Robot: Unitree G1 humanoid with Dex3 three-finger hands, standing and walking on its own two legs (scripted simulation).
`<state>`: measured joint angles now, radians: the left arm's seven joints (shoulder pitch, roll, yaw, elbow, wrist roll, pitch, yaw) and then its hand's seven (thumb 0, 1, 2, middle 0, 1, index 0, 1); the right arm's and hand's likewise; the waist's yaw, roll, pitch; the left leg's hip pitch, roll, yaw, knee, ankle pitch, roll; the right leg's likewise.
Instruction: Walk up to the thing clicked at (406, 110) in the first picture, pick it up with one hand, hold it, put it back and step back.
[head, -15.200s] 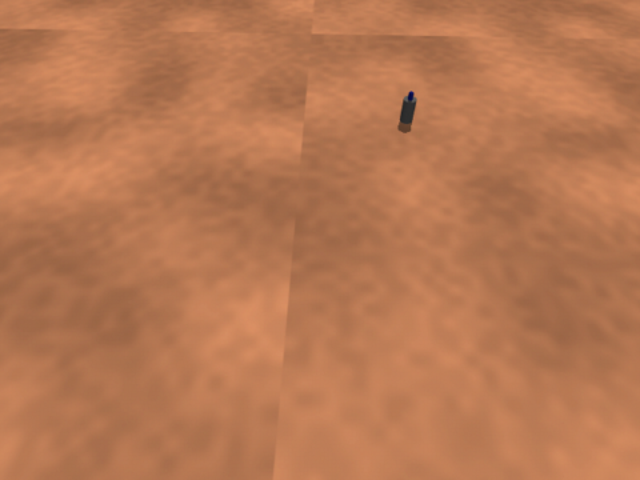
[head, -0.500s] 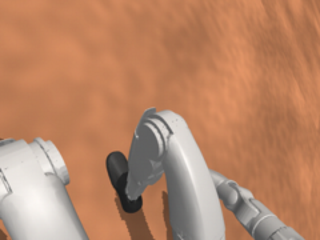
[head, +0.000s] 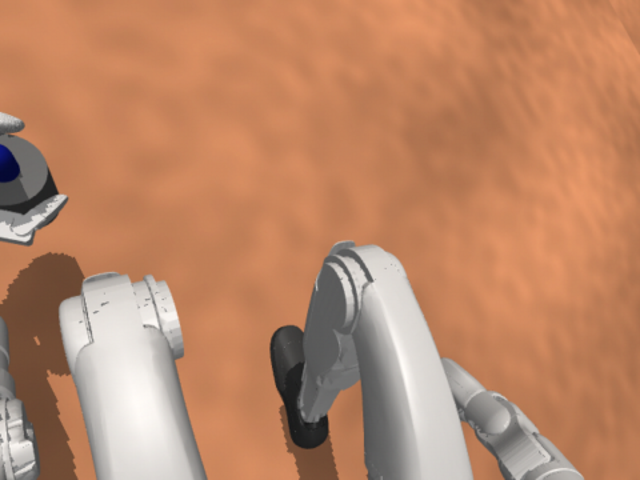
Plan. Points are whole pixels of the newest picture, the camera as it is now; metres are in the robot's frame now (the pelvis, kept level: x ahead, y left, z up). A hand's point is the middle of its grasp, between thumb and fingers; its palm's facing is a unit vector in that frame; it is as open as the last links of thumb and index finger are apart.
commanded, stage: settle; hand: left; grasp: from the side
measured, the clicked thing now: (12, 182) +0.43 +0.28 -0.11
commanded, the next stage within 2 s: lift in 1.12 s
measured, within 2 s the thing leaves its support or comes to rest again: neither
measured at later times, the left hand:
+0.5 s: hand out of the picture +0.44 +0.28 -0.01, palm faces +0.22 -0.97 -0.08, open 9.9 cm
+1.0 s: hand out of the picture +0.43 +0.27 +0.03, palm faces +0.22 -0.98 -0.05, open 10.0 cm
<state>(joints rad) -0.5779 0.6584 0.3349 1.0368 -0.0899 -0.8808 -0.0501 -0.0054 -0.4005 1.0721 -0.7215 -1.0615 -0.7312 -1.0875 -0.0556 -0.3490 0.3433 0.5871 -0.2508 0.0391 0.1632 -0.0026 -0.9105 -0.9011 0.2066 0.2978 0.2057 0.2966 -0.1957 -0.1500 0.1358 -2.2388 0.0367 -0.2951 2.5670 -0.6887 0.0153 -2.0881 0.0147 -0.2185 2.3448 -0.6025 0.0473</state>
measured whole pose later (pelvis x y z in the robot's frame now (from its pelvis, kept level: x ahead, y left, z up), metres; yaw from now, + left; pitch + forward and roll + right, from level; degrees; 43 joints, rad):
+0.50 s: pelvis +0.02 -0.01 +0.03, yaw +6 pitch +30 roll -9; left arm -0.59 0.50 0.34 0.86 -0.14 -0.65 -0.17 -0.01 -0.40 1.08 -0.73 -1.05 -0.74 -1.07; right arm 0.05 -0.30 0.14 0.63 -0.10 0.07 0.10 0.00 -0.91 -0.90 0.21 0.30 0.20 0.30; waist -0.14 -0.02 -0.04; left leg -2.24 0.04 -0.16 2.42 -0.70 0.00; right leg -2.17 -0.02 -0.12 2.31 -0.66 0.01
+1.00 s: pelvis +0.02 -0.02 +0.06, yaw +8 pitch +32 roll -6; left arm -0.61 0.42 0.35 0.87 -0.12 -0.60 -0.21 -0.01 -0.44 1.13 -0.74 -1.06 -0.75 -1.09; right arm 0.06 -0.29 0.07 0.62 -0.08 0.05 0.06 0.00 -0.92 -0.90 0.20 0.30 0.20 0.30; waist -0.12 -0.02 -0.11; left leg -2.17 0.04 -0.11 2.31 -0.70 -0.01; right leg -2.12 -0.03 -0.08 2.23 -0.67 0.00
